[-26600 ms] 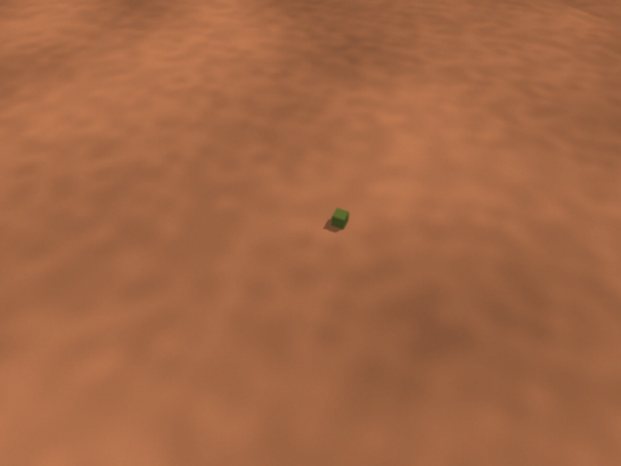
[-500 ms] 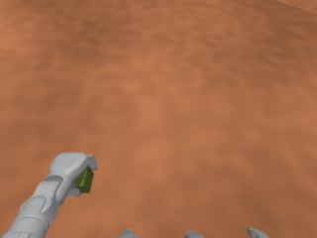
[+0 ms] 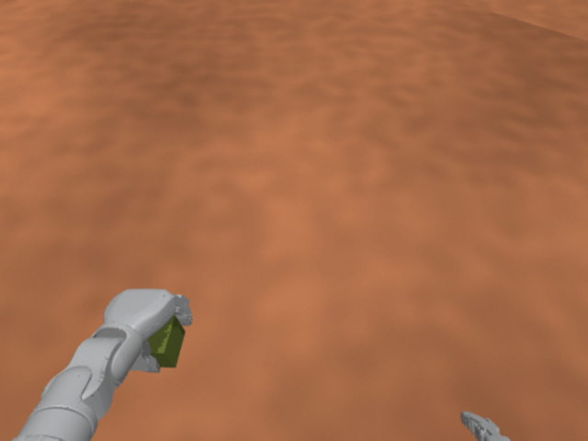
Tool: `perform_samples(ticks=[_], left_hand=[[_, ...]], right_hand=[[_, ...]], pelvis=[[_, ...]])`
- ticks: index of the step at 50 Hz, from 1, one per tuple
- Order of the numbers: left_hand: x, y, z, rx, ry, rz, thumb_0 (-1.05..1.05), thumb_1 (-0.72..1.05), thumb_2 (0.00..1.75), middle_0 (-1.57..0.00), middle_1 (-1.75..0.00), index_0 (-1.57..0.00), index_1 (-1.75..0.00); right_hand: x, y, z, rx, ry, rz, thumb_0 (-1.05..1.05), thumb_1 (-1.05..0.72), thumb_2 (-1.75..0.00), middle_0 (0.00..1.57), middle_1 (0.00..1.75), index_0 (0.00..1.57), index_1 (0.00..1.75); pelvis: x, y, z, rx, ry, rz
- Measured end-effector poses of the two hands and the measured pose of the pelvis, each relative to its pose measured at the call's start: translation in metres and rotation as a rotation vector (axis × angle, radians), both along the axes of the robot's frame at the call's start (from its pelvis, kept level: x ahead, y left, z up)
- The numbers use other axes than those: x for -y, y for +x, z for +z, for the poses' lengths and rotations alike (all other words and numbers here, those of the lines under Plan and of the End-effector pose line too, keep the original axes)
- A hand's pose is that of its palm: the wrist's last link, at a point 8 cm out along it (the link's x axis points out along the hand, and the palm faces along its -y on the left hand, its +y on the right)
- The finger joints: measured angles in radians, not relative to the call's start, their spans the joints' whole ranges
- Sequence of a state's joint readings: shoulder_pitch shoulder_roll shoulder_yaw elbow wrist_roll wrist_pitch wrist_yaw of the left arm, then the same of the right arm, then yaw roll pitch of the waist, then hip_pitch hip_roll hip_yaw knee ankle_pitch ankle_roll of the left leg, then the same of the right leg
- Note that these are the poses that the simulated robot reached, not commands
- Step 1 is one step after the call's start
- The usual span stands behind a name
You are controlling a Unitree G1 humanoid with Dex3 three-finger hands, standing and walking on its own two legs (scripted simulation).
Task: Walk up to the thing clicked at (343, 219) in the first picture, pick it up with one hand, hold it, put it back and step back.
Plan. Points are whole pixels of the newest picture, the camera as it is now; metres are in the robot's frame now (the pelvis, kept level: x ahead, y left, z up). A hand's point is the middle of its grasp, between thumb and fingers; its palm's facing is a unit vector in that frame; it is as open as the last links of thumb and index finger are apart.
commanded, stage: hold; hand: left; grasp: from above
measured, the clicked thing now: (156, 340) +0.31 +0.22 -0.08
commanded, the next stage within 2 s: crouch in 1.56 s
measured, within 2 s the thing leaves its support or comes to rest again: neither
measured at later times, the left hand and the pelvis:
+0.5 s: hand (152, 343) +0.28 +0.21 -0.03, palm faces -0.47 -0.01 -0.89, open 8.9 cm; pelvis -0.01 +0.00 +0.01, yaw +0 degrees
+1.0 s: hand (147, 347) +0.27 +0.21 -0.01, palm faces -0.46 -0.02 -0.89, open 8.9 cm; pelvis -0.01 -0.01 +0.02, yaw +0 degrees
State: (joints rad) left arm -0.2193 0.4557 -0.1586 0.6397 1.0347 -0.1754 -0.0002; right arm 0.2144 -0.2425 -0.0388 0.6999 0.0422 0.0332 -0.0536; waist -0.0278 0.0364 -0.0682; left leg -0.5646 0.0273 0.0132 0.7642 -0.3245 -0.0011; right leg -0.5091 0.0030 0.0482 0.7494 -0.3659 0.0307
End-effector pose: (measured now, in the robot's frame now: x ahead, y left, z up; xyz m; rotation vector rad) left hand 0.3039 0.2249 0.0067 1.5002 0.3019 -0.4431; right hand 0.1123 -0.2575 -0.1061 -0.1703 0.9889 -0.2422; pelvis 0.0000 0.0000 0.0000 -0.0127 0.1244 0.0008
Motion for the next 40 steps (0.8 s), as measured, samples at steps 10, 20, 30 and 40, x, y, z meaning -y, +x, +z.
perform_samples(ticks=[10,20,30,40], left_hand=[[0.007,-0.005,0.009,-0.025,-0.010,-0.019,-0.02,0.09,0.45,-0.82,-0.46,-0.84,-0.43],[0.012,-0.010,0.016,-0.010,-0.008,-0.023,-0.02,0.09,0.45,-0.82,-0.46,-0.84,-0.43],[0.013,-0.019,0.025,-0.011,-0.014,-0.020,-0.02,0.10,0.45,-0.82,-0.47,-0.84,-0.43],[0.015,-0.026,0.029,-0.015,-0.018,-0.032,-0.02,0.10,0.44,-0.82,-0.47,-0.84,-0.43]], right_hand=[[0.003,0.006,0.007,0.026,-0.001,-0.004,0.01,-0.89,-0.89,0.20,0.30,0.20,0.29],[0.004,0.008,0.010,0.046,0.001,0.004,0.01,-0.89,-0.89,0.20,0.30,0.20,0.29],[0.002,0.009,0.015,0.069,0.006,0.006,0.01,-0.89,-0.90,0.20,0.30,0.20,0.29],[0.000,0.012,0.018,0.086,0.006,0.018,0.01,-0.89,-0.90,0.20,0.30,0.20,0.29]], pelvis=[[0.002,0.001,0.005,0.025,0.004,-0.003],[0.004,-0.003,0.007,0.043,0.007,-0.005],[0.005,-0.008,0.010,0.066,0.009,-0.006],[0.005,-0.011,0.012,0.081,0.010,-0.006]])
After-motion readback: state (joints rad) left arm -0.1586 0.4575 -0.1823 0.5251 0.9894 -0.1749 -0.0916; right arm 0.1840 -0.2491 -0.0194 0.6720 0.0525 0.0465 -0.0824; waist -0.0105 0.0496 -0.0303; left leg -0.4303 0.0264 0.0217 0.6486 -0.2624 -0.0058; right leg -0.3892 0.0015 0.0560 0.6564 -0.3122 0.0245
